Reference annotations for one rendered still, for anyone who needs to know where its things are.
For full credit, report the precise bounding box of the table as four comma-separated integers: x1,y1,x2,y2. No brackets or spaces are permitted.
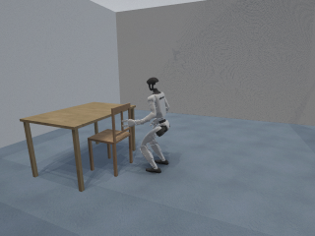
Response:
20,102,136,192

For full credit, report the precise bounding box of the chair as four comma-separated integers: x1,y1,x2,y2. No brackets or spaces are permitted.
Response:
88,102,133,177

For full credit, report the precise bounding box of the right robot hand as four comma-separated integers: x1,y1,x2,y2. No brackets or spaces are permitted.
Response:
150,118,159,128

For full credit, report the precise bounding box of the humanoid robot torso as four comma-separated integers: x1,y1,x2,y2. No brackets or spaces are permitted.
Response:
152,93,170,132

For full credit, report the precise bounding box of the left robot forearm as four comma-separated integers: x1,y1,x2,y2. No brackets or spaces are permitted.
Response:
134,112,155,126

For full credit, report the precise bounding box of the robot head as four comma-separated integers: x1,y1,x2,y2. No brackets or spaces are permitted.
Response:
147,77,161,95

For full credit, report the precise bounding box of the left robot hand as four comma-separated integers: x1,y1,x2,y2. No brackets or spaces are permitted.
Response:
121,119,135,128

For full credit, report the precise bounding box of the robot right upper arm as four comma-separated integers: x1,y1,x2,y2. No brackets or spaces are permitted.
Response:
161,92,169,111

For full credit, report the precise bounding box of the robot left upper arm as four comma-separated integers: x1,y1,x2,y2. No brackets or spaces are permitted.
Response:
148,94,157,119

